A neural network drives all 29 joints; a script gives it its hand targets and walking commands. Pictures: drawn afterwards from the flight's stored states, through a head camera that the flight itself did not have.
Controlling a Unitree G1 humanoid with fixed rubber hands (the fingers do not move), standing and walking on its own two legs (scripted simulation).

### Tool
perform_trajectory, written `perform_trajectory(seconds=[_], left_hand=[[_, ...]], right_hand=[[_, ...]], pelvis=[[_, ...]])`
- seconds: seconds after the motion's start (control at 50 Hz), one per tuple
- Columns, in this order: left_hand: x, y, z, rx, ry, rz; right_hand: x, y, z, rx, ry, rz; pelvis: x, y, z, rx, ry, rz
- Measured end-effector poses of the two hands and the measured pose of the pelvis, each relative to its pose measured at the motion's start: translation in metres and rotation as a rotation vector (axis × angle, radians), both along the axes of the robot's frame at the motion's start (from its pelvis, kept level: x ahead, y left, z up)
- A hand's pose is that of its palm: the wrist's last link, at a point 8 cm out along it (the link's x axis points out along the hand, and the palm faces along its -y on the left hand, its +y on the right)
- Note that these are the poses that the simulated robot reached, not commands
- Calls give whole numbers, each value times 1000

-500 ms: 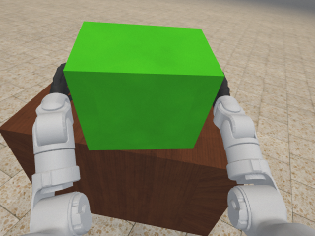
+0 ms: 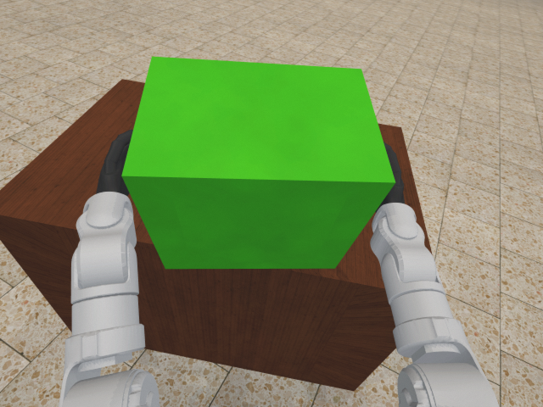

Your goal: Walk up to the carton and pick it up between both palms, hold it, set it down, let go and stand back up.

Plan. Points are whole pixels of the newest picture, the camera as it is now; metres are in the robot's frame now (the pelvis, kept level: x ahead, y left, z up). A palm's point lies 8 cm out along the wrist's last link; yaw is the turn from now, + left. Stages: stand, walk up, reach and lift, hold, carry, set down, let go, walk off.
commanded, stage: set down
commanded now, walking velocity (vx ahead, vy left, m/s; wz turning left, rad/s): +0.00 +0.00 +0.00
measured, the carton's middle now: (255, 176) +0.40 -0.02 +0.14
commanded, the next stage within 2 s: none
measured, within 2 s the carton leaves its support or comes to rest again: neither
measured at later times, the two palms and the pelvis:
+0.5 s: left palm (142, 194) +0.36 +0.14 +0.14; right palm (404, 208) +0.32 -0.23 +0.14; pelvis -0.01 +0.00 +0.00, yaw -1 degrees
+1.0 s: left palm (159, 192) +0.39 +0.13 +0.11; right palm (399, 211) +0.34 -0.24 +0.11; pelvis +0.00 +0.00 +0.00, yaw -1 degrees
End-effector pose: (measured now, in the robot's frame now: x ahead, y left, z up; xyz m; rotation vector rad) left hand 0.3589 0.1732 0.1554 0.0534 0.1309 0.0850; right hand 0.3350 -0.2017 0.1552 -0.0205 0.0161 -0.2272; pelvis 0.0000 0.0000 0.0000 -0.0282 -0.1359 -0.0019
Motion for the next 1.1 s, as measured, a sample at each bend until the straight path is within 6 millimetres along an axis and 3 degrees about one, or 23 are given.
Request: perform_trajectory(seconds=[0.1, 0.24, 0.44, 0.66, 0.9, 1.1], left_hand=[[-2, 4, -11, 0, 1, 3], [-1, -12, -3, 19, -28, -21], [3, -29, -14, 18, 43, -55], [10, -29, -12, 7, 42, -29], [24, -33, -46, 2, 100, -46], [46, -62, -29, 24, 57, -97]], right_hand=[[0, 4, -7, -14, 1, 3], [-6, -11, -1, -10, -29, -21], [-15, -28, -13, 0, 34, -57], [-2, -27, -15, -4, 31, -43], [6, -30, -47, -5, 89, -60], [10, -57, -38, 20, 53, -108]], pelvis=[[5, 3, 0, -7, 32, 9], [9, 6, -1, -12, 45, -4], [-7, 5, 0, 3, 22, -17], [-14, 0, 1, 18, 49, -31], [-8, -3, 2, 15, 87, -9], [9, 2, 1, 7, 131, -35]])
